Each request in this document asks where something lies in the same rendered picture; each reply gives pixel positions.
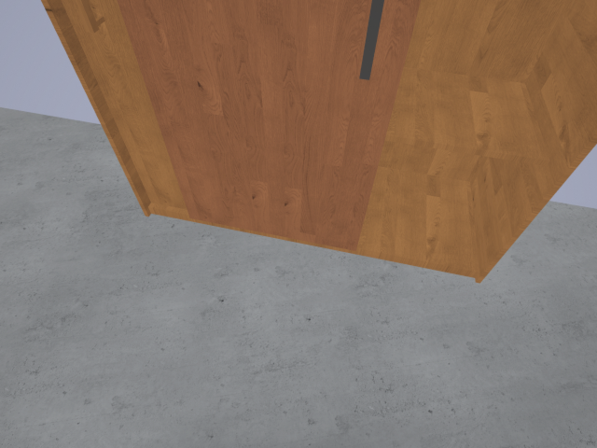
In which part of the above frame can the handle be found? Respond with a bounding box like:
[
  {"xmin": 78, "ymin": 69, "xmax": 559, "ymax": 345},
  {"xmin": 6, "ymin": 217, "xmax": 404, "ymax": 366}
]
[
  {"xmin": 359, "ymin": 0, "xmax": 384, "ymax": 80},
  {"xmin": 73, "ymin": 0, "xmax": 99, "ymax": 33}
]

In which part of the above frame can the wardrobe door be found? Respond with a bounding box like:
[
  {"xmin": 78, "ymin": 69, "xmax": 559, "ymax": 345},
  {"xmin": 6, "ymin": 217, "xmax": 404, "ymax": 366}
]
[
  {"xmin": 62, "ymin": 0, "xmax": 187, "ymax": 209},
  {"xmin": 118, "ymin": 0, "xmax": 421, "ymax": 251}
]

